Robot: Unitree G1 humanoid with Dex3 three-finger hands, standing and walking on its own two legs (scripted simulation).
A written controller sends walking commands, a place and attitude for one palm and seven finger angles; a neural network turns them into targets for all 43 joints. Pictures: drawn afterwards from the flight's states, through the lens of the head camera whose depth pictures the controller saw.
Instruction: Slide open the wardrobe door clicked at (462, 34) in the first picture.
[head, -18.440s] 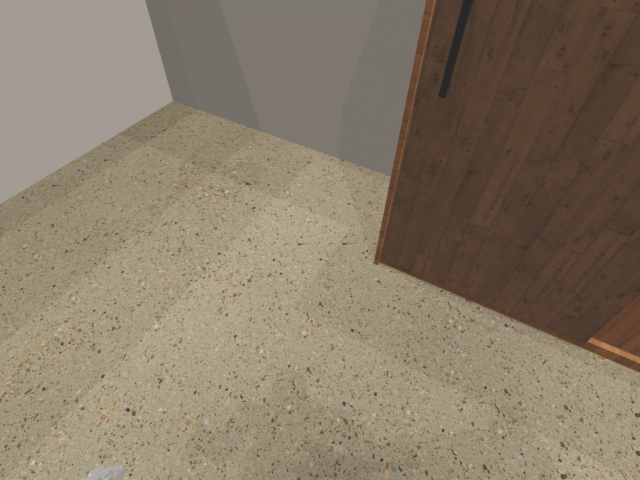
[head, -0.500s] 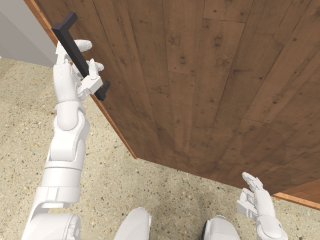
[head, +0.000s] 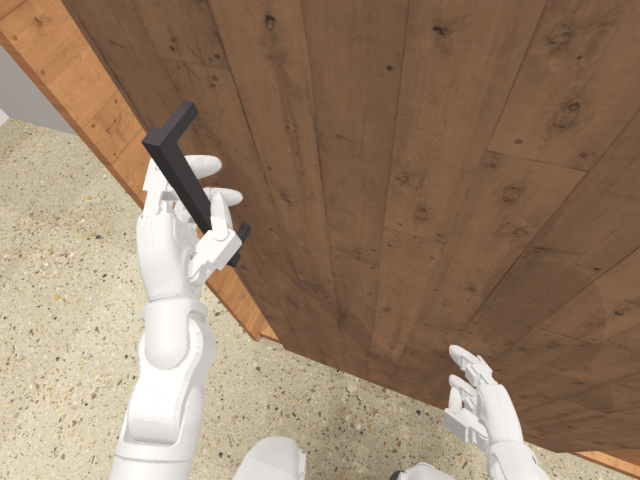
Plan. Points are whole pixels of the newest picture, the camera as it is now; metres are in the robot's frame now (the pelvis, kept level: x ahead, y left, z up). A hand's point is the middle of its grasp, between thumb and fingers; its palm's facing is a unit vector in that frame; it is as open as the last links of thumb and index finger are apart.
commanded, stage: step sideways, sliding the door along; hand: left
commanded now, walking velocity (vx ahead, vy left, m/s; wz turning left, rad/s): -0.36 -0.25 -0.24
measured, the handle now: (211, 198) +0.35 +0.19 +0.13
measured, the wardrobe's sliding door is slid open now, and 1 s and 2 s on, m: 0.10 0.32 0.50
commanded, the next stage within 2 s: none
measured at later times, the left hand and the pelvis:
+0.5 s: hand (333, 277) +0.28 +0.05 +0.14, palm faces +0.01 -1.00 -0.07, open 5.7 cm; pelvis -0.03 -0.05 +0.01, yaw -8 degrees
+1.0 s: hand (449, 318) +0.26 -0.05 +0.14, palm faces -0.02 -1.00 +0.02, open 5.7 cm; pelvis -0.11 -0.14 +0.02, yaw -10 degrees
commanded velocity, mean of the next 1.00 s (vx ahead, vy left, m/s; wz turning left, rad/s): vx -0.12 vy -0.29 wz -0.09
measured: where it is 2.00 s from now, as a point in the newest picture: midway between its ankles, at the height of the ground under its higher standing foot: outside the picture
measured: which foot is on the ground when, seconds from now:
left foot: down 0.00-0.54, up 0.56-0.76, down 0.78-1.00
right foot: down 0.00-0.14, up 0.16-0.52, down 0.54-0.78, up 0.80-1.00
